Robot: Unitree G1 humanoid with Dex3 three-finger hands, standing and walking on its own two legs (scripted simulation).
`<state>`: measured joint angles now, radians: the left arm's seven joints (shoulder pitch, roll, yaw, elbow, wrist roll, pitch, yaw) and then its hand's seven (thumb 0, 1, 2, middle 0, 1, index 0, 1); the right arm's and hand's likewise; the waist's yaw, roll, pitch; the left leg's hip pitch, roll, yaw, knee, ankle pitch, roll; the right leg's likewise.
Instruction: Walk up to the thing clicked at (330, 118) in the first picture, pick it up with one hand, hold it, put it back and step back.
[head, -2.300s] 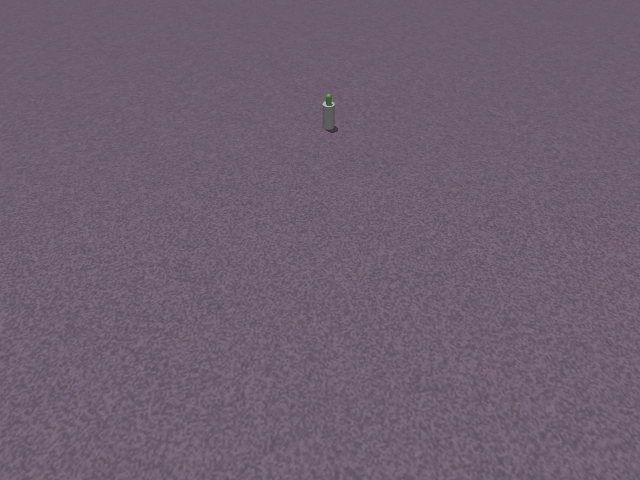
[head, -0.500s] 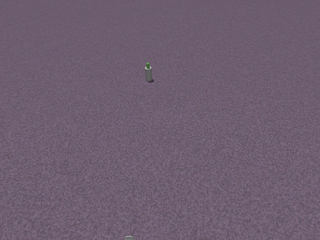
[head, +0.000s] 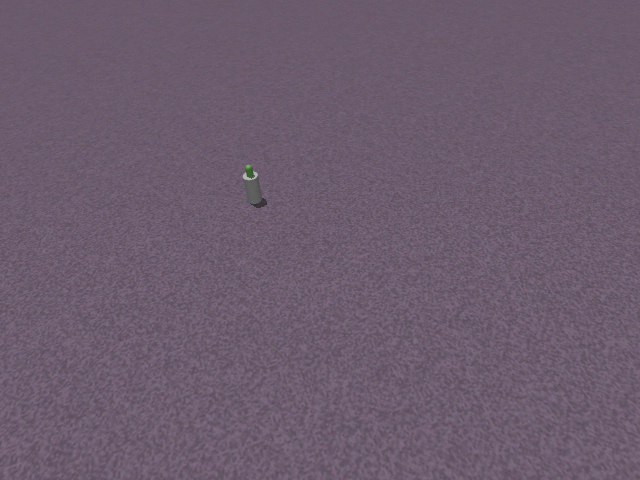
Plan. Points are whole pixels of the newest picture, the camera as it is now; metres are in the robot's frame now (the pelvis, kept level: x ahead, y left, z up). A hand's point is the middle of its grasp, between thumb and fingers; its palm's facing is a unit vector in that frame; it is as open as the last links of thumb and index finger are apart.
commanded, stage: walk up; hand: left
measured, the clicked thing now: (251, 183) +1.58 +0.28 -0.66
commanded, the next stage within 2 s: none
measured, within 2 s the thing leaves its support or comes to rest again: neither
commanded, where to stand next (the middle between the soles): +1.23 +0.08 m, yaw +0 degrees
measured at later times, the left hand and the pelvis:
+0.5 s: hand (115, 442) +0.26 +0.31 -0.15, palm faces +0.04 -0.92 -0.38, open 7.4 cm; pelvis +0.28 +0.02 +0.00, yaw +2 degrees
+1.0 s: hand (183, 246) +0.64 +0.27 -0.12, palm faces -0.03 -0.92 -0.39, open 7.4 cm; pelvis +0.52 +0.00 +0.00, yaw +1 degrees
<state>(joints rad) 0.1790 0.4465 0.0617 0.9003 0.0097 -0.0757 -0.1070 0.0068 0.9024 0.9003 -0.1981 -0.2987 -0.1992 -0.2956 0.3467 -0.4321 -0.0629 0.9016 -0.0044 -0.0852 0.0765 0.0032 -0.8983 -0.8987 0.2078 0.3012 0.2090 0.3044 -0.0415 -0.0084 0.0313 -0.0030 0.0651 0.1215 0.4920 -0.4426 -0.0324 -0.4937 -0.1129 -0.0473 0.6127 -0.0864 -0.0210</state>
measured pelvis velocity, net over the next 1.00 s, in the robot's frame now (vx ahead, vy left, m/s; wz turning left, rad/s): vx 0.52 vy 0.00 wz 0.01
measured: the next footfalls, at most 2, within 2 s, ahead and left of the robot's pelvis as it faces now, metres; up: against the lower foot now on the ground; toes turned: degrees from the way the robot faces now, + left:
right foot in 0.02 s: +0.19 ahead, -0.13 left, +0.00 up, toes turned -6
left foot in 0.46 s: +0.42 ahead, +0.15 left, +0.00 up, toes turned +7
